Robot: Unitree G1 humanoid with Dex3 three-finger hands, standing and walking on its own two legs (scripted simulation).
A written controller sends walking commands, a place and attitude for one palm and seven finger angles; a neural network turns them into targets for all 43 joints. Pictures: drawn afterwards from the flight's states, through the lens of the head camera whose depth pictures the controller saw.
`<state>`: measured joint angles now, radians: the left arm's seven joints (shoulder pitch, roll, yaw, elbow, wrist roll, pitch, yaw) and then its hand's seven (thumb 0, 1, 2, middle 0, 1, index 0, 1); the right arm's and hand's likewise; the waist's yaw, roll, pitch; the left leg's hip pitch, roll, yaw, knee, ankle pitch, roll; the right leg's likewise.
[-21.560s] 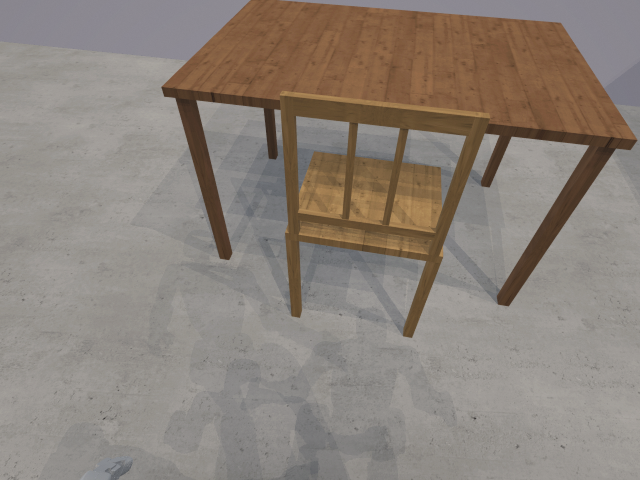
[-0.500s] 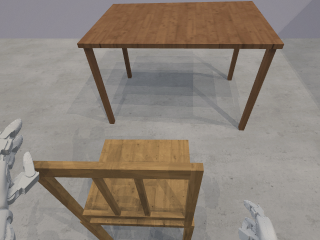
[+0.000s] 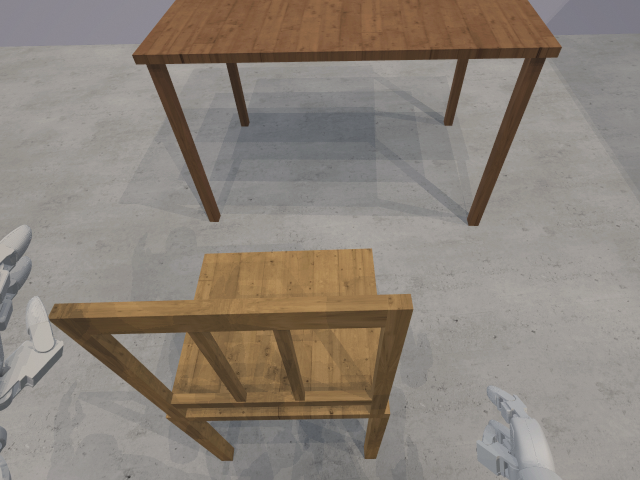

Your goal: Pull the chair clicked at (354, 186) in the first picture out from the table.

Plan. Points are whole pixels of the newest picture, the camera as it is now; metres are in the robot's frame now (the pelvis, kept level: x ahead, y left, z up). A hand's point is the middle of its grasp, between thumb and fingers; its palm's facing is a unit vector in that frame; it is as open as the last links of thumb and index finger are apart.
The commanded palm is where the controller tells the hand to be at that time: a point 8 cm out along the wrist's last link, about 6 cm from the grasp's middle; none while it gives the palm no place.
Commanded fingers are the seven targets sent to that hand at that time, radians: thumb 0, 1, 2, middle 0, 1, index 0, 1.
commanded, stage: step back with the hand held close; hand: left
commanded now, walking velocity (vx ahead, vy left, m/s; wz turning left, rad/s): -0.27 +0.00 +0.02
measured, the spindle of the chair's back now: (222, 367) +0.28 +0.19 -0.10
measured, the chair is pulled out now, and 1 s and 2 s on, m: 0.70 0.70 0.70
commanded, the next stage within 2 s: stop stepping back and stand still in 1.24 s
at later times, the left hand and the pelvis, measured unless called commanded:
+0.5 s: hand out of the picture +0.14 +0.28 +0.15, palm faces +0.44 -0.76 -0.47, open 7.4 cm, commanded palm +0.08 +0.31 +0.17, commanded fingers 0.00 0.90 0.90 -0.20 -0.30 -0.20 -0.30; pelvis -0.05 +0.01 -0.01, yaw +1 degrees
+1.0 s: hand out of the picture +0.10 +0.29 +0.16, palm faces +0.47 -0.73 -0.50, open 7.4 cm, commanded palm +0.03 +0.31 +0.17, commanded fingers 0.00 0.90 0.90 -0.20 -0.30 -0.20 -0.30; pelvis -0.10 +0.01 -0.01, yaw +2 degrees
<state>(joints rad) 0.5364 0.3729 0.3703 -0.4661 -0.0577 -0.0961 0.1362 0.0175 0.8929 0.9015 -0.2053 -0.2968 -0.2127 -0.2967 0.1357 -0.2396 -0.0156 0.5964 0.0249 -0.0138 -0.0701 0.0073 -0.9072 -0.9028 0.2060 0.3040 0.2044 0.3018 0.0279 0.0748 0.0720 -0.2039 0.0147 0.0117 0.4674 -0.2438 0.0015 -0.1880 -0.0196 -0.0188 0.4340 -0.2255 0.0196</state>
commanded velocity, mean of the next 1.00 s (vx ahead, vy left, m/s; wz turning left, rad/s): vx -0.33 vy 0.00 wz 0.01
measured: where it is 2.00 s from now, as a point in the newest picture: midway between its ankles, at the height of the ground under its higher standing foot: outside the picture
